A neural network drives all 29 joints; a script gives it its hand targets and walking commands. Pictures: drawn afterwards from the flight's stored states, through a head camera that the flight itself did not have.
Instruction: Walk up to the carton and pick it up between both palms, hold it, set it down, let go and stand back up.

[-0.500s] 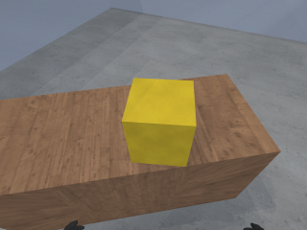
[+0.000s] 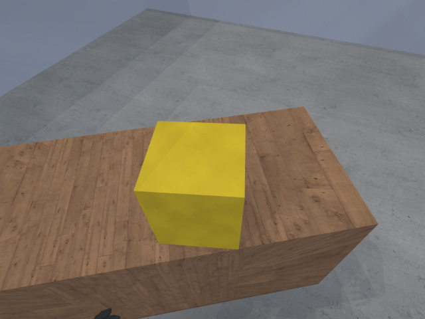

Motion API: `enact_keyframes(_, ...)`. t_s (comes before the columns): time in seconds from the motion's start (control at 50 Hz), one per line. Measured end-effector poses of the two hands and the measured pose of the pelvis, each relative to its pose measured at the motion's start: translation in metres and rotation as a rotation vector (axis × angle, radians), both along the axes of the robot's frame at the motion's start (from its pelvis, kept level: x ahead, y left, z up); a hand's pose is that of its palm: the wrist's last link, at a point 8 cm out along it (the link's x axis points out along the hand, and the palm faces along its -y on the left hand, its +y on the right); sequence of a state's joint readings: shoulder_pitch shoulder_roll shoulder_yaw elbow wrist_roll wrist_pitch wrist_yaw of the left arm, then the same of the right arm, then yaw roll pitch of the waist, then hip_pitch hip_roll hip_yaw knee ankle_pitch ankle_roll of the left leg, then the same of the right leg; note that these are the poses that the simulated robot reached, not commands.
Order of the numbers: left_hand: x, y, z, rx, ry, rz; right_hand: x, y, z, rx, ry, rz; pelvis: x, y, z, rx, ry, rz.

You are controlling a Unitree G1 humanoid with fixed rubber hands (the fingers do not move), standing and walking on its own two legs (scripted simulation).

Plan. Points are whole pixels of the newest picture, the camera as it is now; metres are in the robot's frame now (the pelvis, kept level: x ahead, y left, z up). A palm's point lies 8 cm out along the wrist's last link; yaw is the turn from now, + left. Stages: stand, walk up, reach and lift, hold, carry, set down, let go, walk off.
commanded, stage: walk up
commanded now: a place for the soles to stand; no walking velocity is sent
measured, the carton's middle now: (199, 187) +0.42 +0.07 -0.06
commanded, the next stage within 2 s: none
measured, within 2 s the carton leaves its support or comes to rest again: neither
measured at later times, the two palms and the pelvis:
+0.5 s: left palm out of the picture +0.10 +0.29 -0.09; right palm (353, 307) +0.17 -0.24 -0.09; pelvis +0.01 +0.01 -0.01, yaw +10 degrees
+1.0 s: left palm out of the picture +0.04 +0.30 -0.11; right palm (348, 307) +0.17 -0.23 -0.09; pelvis +0.00 +0.01 -0.01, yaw +14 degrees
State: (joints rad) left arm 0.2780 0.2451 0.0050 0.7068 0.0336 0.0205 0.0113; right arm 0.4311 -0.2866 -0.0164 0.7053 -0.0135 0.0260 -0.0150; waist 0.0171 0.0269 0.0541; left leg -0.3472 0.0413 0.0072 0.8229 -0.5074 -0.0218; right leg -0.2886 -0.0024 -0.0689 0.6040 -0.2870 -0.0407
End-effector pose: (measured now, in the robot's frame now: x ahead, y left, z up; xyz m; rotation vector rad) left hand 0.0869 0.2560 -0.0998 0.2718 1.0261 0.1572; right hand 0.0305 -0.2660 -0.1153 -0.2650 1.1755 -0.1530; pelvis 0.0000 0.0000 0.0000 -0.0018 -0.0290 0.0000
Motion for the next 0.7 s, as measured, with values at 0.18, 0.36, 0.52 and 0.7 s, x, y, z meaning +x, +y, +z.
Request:
enact_keyframes(0.18, 0.027, 0.014, -0.01, -0.044, -0.073, 0.041, 0.061, 0.01, 0.015, -0.017, -0.14, 0.064, 0.008, 0.005, -0.008, 0.01, 0.001, 0.072)
enact_keyframes(0.36, 0.025, 0.021, 0.003, -0.022, -0.102, 0.07, 0.122, 0.015, 0.03, -0.006, -0.249, 0.171, 0.013, 0.003, -0.003, -0.007, 0.018, 0.124)
enact_keyframes(0.52, 0.014, 0.035, 0.007, -0.003, -0.113, 0.119, 0.141, 0.03, 0.027, 0.012, -0.263, 0.228, 0.014, 0.007, -0.006, -0.012, 0.006, 0.173)
enact_keyframes(0.7, -0.01, 0.041, -0.001, -0.007, -0.082, 0.172, 0.141, 0.036, 0.026, 0.008, -0.239, 0.262, 0.01, 0.008, -0.007, -0.019, 0.013, 0.205)
